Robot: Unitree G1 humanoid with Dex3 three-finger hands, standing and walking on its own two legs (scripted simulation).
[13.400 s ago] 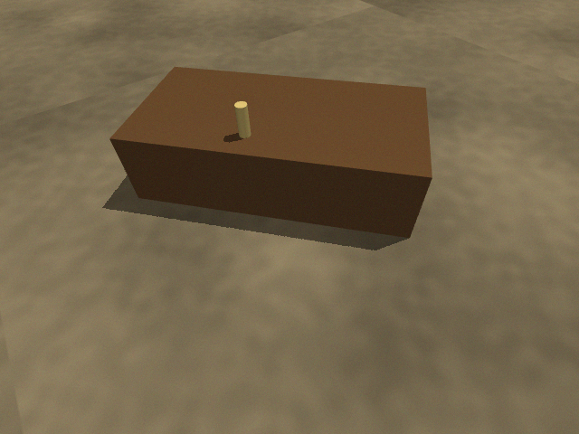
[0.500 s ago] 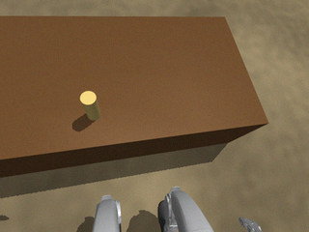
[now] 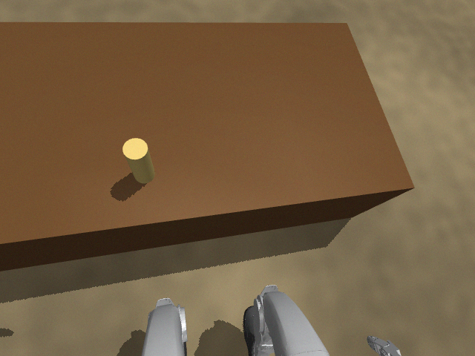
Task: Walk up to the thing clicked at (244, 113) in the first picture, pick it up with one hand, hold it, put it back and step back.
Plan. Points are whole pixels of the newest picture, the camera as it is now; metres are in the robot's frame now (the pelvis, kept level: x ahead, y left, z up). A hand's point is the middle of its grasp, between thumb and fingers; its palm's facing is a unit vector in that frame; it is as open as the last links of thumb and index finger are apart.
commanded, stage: go down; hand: left
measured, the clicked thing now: (140, 162) +0.53 +0.16 -0.23
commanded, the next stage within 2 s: approach in 1.50 s
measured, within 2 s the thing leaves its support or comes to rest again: neither
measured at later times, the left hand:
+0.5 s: hand out of the picture +0.46 +0.37 +0.07, palm faces +0.15 -0.99 +0.00, open 17.0 cm
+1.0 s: hand out of the picture +0.46 +0.37 +0.07, palm faces +0.15 -0.99 +0.00, open 17.1 cm
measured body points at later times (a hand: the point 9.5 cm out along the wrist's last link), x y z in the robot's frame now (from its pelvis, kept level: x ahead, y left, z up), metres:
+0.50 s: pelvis +0.00 +0.00 +0.00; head +0.18 +0.05 +0.41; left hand +0.45 +0.42 +0.07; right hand +0.06 -0.28 -0.09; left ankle +0.01 +0.11 -0.63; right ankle +0.03 -0.15 -0.63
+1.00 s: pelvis +0.00 +0.00 +0.00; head +0.18 +0.06 +0.41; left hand +0.45 +0.42 +0.07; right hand +0.05 -0.27 -0.10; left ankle +0.01 +0.11 -0.63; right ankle +0.03 -0.15 -0.63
